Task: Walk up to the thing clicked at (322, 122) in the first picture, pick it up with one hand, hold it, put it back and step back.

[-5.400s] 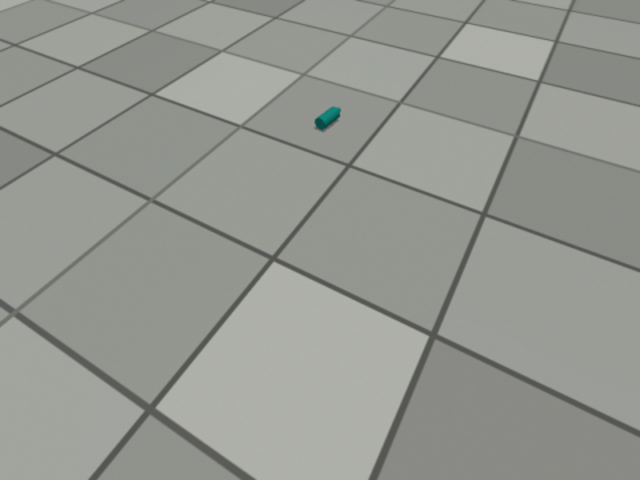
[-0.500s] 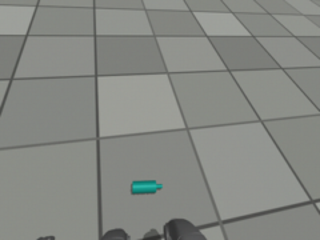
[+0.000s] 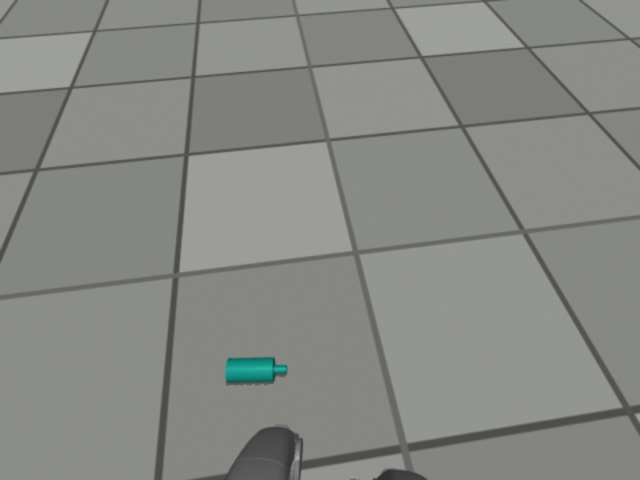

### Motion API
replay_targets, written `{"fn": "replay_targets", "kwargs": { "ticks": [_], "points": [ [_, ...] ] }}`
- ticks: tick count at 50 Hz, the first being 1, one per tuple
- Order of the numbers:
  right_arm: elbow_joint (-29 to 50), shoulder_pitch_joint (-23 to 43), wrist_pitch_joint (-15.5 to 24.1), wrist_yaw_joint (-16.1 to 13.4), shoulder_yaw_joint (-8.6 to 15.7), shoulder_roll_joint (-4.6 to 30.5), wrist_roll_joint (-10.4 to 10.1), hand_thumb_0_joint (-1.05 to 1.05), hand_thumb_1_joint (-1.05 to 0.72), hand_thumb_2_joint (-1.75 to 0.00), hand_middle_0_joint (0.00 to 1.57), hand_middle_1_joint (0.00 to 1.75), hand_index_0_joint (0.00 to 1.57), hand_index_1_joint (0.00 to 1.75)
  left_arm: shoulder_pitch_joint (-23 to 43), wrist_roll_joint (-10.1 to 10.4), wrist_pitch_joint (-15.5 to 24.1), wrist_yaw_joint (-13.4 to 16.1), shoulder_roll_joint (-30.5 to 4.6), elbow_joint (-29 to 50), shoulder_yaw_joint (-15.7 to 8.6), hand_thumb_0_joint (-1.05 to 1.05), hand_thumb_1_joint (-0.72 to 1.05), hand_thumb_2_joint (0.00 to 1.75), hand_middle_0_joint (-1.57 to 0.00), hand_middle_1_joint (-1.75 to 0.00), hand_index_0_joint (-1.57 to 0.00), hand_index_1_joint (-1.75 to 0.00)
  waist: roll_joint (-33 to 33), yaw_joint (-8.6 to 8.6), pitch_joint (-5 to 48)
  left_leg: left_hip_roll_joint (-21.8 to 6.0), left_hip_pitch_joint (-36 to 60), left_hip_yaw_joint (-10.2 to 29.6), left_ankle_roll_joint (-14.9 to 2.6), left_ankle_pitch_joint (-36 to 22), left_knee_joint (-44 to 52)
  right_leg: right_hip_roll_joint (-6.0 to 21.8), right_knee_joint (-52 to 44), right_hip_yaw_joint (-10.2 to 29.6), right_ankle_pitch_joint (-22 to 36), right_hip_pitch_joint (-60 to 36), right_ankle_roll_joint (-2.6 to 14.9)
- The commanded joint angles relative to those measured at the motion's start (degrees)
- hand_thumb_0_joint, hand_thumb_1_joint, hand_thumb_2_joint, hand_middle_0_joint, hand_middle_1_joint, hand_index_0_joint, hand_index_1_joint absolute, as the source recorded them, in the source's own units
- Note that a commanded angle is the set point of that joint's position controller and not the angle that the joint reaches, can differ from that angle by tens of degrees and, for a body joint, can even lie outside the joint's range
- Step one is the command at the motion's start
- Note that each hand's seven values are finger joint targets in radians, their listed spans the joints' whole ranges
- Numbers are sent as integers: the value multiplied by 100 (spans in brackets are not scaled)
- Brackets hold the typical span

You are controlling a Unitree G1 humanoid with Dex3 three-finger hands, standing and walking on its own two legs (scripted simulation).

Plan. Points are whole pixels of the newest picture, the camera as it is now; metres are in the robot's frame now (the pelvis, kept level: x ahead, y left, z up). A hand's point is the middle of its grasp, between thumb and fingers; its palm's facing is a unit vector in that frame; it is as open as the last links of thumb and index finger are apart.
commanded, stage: walk up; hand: left
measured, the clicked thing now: (257, 369) +0.47 +0.25 -0.71
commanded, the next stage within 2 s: none
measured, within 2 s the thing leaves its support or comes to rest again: neither
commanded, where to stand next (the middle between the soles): +0.12 -0.06 m, yaw +4 degrees
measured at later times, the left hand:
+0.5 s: hand out of the picture +0.07 +0.13 -0.14, palm faces +0.06 -0.91 -0.41, open 7.3 cm
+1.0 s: hand out of the picture +0.03 +0.19 -0.15, palm faces +0.08 -0.90 -0.44, open 7.4 cm
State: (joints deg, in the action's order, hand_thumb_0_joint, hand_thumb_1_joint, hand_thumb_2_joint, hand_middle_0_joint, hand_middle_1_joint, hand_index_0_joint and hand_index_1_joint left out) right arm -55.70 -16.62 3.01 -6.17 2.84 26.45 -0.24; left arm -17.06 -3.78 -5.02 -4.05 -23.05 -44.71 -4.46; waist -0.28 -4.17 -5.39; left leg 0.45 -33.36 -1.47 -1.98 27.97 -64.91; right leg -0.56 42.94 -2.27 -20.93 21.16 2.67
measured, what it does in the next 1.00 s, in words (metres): steps to the right: left foot, then right foot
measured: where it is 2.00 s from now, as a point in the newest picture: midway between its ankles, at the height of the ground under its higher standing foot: outside the picture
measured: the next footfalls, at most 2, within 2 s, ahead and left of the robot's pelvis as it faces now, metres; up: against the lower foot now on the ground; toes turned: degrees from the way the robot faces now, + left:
left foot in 0.14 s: +0.10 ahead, +0.03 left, +0.00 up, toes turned +5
right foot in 0.40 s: +0.10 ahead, -0.23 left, +0.00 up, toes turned +4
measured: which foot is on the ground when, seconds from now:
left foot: up 0.00-0.12, down 0.14-0.42, up 0.44-0.78, down 0.80-1.00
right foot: down 0.00-0.16, up 0.18-0.38, down 0.40-1.00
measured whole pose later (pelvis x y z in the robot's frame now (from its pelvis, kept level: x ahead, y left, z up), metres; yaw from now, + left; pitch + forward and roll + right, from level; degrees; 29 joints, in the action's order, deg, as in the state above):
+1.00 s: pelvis +0.01 -0.10 +0.00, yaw +6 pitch -2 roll +0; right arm -53.5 -9.5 -1.8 1.8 1.9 20.3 0.6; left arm -13.9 0.4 2.2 1.9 -24.8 -55.0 -2.0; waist 0.6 -0.7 -6.1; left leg -1.5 -18.6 1.4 1.2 22.9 -43.4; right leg 2.1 43.3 -0.9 -22.1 21.5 0.5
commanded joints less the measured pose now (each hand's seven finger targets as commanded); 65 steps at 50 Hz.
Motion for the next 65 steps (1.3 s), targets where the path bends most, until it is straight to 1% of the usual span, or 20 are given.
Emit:
{"fn": "replay_targets", "kwargs": {
  "ticks": [1, 6, 7, 8, 10, 14, 19, 21, 22, 23, 27, 35, 39, 41, 43, 46, 49, 54, 58, 65],
  "points": [
    [113, -699, 160, -68, 290, 1191, 43, 0, -90, -90, 20, 30, 20, 30, 222, -15, 225, 185, -1304, 658, -392, 0, 90, 90, -20, -30, -20, -30, 1296, 68, 252, -84, 46, -53, -75, -15, 1327, 1213, -1636, 1719, 1663, -889, 1070],
    [181, -847, 240, 52, 172, 819, 81, 0, -90, -90, 20, 30, 20, 30, 466, 318, 287, 314, -1117, 575, -141, 0, 90, 90, -20, -30, -20, -30, 273, 500, 882, -38, 2311, 12, -261, -2208, 3784, 1237, -502, 1244, 3119, -430, 300],
    [220, -896, 248, 40, 264, 1068, 147, 0, -90, -90, 20, 30, 20, 30, 513, 355, 354, 339, -985, 588, -56, 0, 90, 90, -20, -30, -20, -30, -287, 660, 1065, -649, 3012, 1002, -556, -2362, 3954, 1047, 180, 1050, 2797, 205, -104],
    [488, -439, 262, 36, 320, 1373, 191, 0, -90, -90, 20, 30, 20, 30, 203, 414, 365, 336, -763, 502, -4, 0, 90, 90, -20, -30, -20, -30, -1299, 519, 1178, -1969, 3498, 2979, -1171, -2822, 4219, 327, 1165, 630, 368, 1170, -595],
    [635, 5, 193, 43, 434, 1551, 70, 0, -90, -90, 20, 30, 20, 30, 58, 268, 184, 409, -1442, 178, -224, 0, 90, 90, -20, -30, -20, -30, -576, 466, 810, -3034, 2233, 4013, -2237, -1930, 4280, 485, 2375, 1140, -1636, 796, -611],
    [658, 460, 170, 191, 170, 975, 108, 0, -90, -90, 20, 30, 20, 30, 256, 353, 261, 289, -1141, -160, -210, 0, 90, 90, -20, -30, -20, -30, -287, 315, 279, -1283, 1387, 1460, -967, -1490, 4297, 253, 1310, 767, -502, 296, -282],
    [718, 920, -298, 545, 216, 922, 256, 0, -90, -90, 20, 30, 20, 30, -420, 398, 721, 534, -1049, -807, -166, 0, 90, 90, -20, -30, -20, -30, -973, 136, 505, -453, 1101, 273, -644, -1011, 2672, -159, -1601, -141, 609, -1001, -510],
    [978, 850, -417, 606, 156, 488, 262, 0, -90, -90, 20, 30, 20, 30, -666, 246, 844, 716, -1864, -863, -382, 0, 90, 90, -20, -30, -20, -30, 685, 5, 415, 25, -253, 50, -205, -645, 1028, 1206, -2099, 2099, 1090, -1389, -87],
    [1072, 903, -485, 593, 210, 591, 298, 0, -90, -90, 20, 30, 20, 30, -283, 233, 843, 792, -2359, -678, -456, 0, 90, 90, -20, -30, -20, -30, 808, 140, 346, -176, -442, 739, -16, 246, 654, 2472, -2564, 3542, 559, -862, 635],
    [991, 1124, -526, 573, 365, 937, 335, 0, -90, -90, 20, 30, 20, 30, 96, 228, 864, 826, -2480, -579, -463, 0, 90, 90, -20, -30, -20, -30, 566, 110, 113, -427, -307, 998, 59, 331, 285, 2759, -2497, 4116, 577, -378, 1186],
    [766, 733, -532, 707, 440, 819, 199, 0, -90, -90, 20, 30, 20, 30, 262, 252, 959, 853, -1809, -582, -317, 0, 90, 90, -20, -30, -20, -30, 582, 405, 118, -429, -132, 897, 77, -433, 115, 1780, -1787, 2137, 1912, -748, 767],
    [915, 1041, -553, 827, 462, 739, 217, 0, -90, -90, 20, 30, 20, 30, -62, 170, 942, 791, -1836, -428, -344, 0, 90, 90, -20, -30, -20, -30, 1409, 137, 564, -373, 466, 348, 208, 51, 1646, 1431, -1441, 1681, 1414, -1072, 849],
    [565, 399, -392, 762, 490, 713, 160, 0, -90, -90, 20, 30, 20, 30, 308, 301, 828, 720, -1729, -308, -215, 0, 90, 90, -20, -30, -20, -30, 1081, 550, 798, 48, 2242, -143, 93, -980, 3329, 1207, -444, 1117, 2295, -137, 564],
    [497, -33, -277, 669, 627, 1278, 283, 0, -90, -90, 20, 30, 20, 30, 111, 359, 796, 722, -952, -206, 27, 0, 90, 90, -20, -30, -20, -30, -756, 760, 1184, -1241, 3410, 1994, -453, -1801, 4053, 418, 1530, 308, 578, 1125, -89],
    [612, 445, -321, 712, 666, 1768, 148, 0, -90, -90, 20, 30, 20, 30, 536, 335, 800, 848, -1457, -343, -36, 0, 90, 90, -20, -30, -20, -30, -1162, 765, 754, -2196, 2154, 3164, -1541, -1247, 4208, 315, 1408, 435, -1804, 1032, -146],
    [784, 1118, -341, 673, 384, 1017, 138, 0, -90, -90, 20, 30, 20, 30, 140, 405, 839, 710, -1428, -691, -78, 0, 90, 90, -20, -30, -20, -30, -781, 354, 236, -1101, 1553, 1361, -819, -1937, 3683, 313, 591, 217, -673, 416, -170],
    [619, 1292, -332, 663, 284, 933, 7, 0, -90, -90, 20, 30, 20, 30, -188, 410, 877, 672, -1113, -958, -67, 0, 90, 90, -20, -30, -20, -30, -953, 95, 564, -897, 1325, 997, -540, -2692, 2967, 48, -994, -210, 739, -866, -197],
    [200, 721, -371, 554, 215, 622, -16, 0, -90, -90, 20, 30, 20, 30, 1129, 283, 885, 638, -1790, -742, -100, 0, 90, 90, -20, -30, -20, -30, 553, 598, 463, -265, 1934, 454, 35, 41, 1936, 1965, -1955, 2532, 329, 240, 935],
    [49, 1166, -182, 601, 177, 878, -18, 0, -90, -90, 20, 30, 20, 30, 1202, 379, 788, 563, -1110, -923, 107, 0, 90, 90, -20, -30, -20, -30, -93, 380, 395, -1164, 1642, 1750, -497, -1761, 3993, 308, -683, 386, 1009, -311, -179],
    [-268, 1458, -148, 585, 46, 721, -4, 0, -90, -90, 20, 30, 20, 30, 1325, 453, 824, 530, -1052, -1294, 189, 0, 90, 90, -20, -30, -20, -30, -411, 323, 998, -721, 2127, 805, -62, -2855, 3907, 717, -1388, 572, 2258, -1241, -64]
  ]
}}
